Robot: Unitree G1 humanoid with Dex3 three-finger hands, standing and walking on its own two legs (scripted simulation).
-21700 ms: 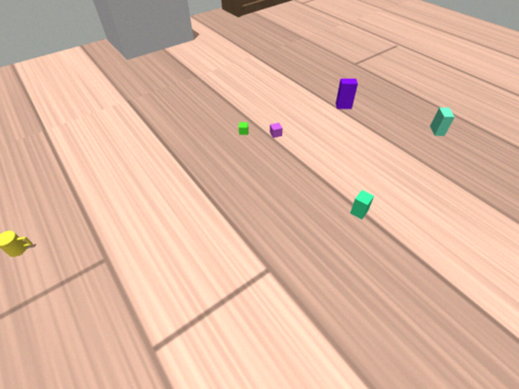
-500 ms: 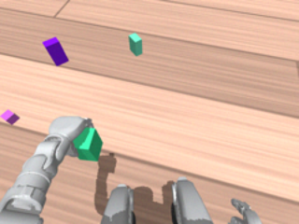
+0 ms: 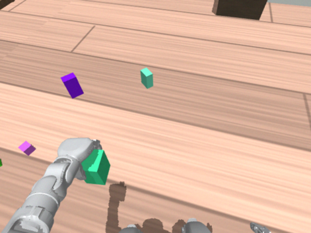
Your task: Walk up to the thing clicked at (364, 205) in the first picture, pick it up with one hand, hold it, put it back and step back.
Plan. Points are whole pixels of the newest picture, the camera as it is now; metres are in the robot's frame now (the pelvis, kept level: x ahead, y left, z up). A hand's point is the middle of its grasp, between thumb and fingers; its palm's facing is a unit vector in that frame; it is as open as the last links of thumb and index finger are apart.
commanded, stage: lift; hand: left
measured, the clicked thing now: (94, 167) +0.34 +0.21 -0.12
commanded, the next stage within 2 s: hold in 0.08 s
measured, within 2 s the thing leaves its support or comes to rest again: neither
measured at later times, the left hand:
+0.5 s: hand (74, 158) +0.32 +0.23 -0.01, palm faces -0.47 -0.01 -0.89, open 9.6 cm
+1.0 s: hand (76, 164) +0.30 +0.21 +0.01, palm faces -0.47 -0.01 -0.88, open 9.6 cm
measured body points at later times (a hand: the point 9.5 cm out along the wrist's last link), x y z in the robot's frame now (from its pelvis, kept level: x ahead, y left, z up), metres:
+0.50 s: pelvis +0.01 +0.00 +0.03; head +0.04 -0.01 +0.48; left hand +0.34 +0.23 +0.04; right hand +0.14 -0.26 -0.09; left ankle +0.01 +0.12 -0.68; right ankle +0.05 -0.14 -0.68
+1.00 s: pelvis +0.00 +0.00 +0.04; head +0.01 -0.03 +0.49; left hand +0.32 +0.21 +0.06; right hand +0.14 -0.26 -0.08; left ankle +0.01 +0.12 -0.68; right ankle +0.05 -0.14 -0.68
